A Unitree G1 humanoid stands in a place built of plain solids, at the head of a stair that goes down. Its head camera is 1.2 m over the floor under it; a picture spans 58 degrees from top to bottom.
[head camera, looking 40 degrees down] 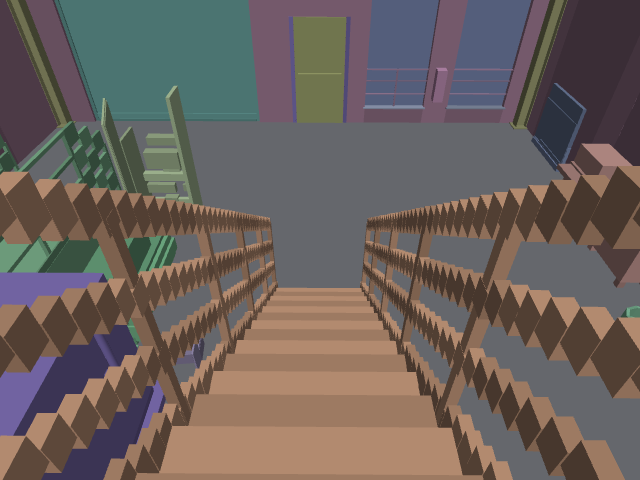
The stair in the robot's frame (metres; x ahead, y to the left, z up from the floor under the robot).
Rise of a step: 0.19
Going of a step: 0.24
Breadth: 1.15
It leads straight ahead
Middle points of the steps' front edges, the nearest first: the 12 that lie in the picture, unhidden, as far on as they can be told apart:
0.80 0.03 -0.39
1.04 0.03 -0.58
1.29 0.03 -0.77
1.53 0.03 -0.97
1.78 0.02 -1.16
2.02 0.02 -1.35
2.26 0.02 -1.55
2.51 0.02 -1.74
2.75 0.02 -1.93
3.00 0.02 -2.13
3.24 0.02 -2.32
3.49 0.01 -2.51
